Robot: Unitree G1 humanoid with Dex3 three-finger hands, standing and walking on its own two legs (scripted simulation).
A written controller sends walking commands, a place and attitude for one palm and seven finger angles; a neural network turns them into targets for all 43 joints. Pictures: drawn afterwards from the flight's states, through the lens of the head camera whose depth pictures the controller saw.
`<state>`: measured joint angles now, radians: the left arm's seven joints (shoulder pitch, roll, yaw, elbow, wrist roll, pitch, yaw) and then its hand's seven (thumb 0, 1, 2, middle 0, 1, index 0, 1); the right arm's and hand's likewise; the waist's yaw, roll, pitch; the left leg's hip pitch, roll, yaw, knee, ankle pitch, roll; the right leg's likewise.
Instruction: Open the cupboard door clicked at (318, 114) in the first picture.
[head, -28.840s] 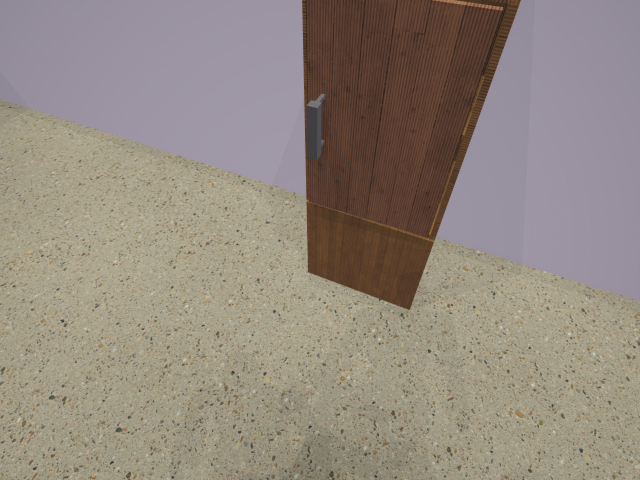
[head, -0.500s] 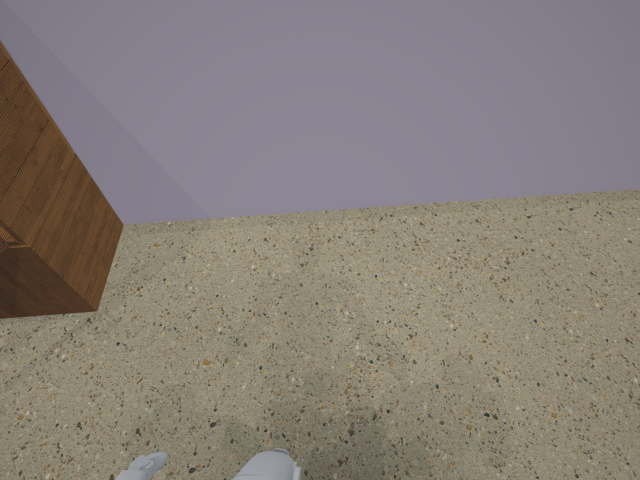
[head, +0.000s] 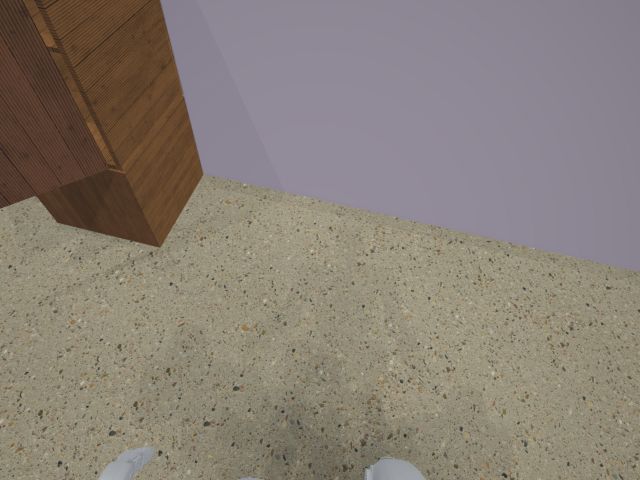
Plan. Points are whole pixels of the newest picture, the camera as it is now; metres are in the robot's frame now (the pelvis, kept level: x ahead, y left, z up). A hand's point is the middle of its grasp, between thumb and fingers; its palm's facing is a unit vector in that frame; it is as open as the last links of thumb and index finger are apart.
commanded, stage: turn to face it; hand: left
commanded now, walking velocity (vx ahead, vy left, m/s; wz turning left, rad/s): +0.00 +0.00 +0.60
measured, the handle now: out of the picture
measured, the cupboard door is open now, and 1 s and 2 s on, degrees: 49 49 49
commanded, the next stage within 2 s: take the last steps up to it in 0.96 s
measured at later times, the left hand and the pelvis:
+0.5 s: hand out of the picture +0.00 +0.19 -0.19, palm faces +0.33 -0.92 -0.20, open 7.4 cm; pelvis +0.01 -0.01 -0.02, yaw +20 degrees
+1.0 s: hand out of the picture -0.01 +0.16 -0.16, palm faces +0.52 -0.82 -0.25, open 7.4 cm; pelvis +0.02 -0.04 -0.01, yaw +32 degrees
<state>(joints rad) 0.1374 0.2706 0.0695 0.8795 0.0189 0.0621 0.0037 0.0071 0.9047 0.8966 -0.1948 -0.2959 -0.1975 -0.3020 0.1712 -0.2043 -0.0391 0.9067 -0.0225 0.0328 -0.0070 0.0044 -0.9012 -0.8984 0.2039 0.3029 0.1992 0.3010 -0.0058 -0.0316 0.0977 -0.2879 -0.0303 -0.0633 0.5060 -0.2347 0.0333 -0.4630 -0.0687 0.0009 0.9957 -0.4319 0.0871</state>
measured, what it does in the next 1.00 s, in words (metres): steps on the spot, turning left: right foot, then left foot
